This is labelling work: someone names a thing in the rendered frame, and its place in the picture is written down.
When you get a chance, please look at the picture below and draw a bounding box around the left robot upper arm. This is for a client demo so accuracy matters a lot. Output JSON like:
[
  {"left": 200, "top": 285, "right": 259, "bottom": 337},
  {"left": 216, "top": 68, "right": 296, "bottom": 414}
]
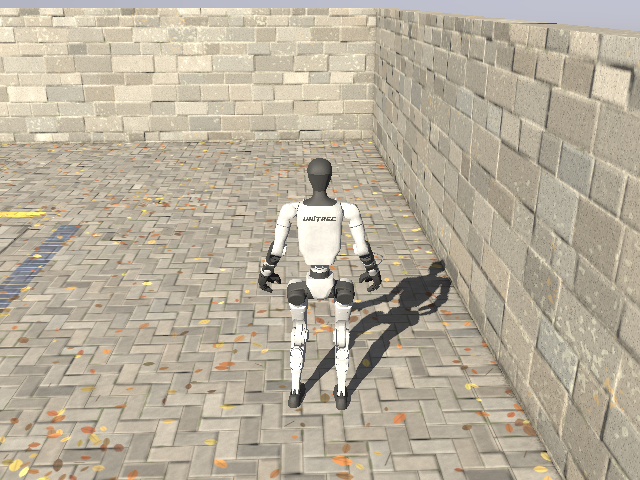
[{"left": 271, "top": 202, "right": 299, "bottom": 257}]

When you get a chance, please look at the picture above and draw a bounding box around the robot head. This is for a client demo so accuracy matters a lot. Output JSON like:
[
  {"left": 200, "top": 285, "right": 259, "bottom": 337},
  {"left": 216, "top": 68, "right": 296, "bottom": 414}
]
[{"left": 303, "top": 158, "right": 337, "bottom": 206}]

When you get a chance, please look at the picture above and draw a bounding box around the robot left thigh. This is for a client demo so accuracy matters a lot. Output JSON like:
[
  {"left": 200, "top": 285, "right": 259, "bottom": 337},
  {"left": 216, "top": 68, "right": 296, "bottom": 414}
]
[{"left": 287, "top": 279, "right": 309, "bottom": 346}]

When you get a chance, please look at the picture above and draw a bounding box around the robot right forearm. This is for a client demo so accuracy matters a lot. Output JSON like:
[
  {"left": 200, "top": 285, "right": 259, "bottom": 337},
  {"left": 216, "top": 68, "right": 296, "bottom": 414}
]
[{"left": 359, "top": 241, "right": 379, "bottom": 276}]

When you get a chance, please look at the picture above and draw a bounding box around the left robot hand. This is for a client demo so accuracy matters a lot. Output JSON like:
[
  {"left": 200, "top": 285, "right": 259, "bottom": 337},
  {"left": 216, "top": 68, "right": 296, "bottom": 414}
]
[{"left": 258, "top": 271, "right": 281, "bottom": 293}]

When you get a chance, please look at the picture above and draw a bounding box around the robot left forearm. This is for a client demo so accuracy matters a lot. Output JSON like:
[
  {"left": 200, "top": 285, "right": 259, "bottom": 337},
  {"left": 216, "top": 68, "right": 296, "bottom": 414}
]
[{"left": 261, "top": 241, "right": 281, "bottom": 277}]

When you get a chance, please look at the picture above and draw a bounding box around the right robot upper arm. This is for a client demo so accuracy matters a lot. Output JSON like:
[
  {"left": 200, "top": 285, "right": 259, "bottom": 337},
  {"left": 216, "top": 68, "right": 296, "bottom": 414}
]
[{"left": 341, "top": 202, "right": 369, "bottom": 257}]

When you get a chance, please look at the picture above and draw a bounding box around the right robot hand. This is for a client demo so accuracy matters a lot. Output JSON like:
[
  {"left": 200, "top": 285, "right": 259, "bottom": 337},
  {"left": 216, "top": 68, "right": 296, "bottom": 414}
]
[{"left": 359, "top": 271, "right": 382, "bottom": 292}]

